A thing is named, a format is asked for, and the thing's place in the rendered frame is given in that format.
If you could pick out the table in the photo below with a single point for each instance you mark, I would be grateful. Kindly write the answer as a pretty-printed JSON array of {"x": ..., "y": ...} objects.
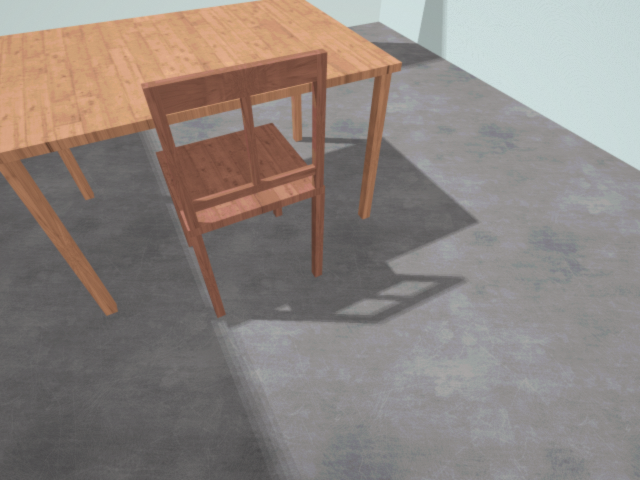
[{"x": 66, "y": 87}]

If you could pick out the chair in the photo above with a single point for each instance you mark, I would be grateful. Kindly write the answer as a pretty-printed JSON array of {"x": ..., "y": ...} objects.
[{"x": 219, "y": 181}]

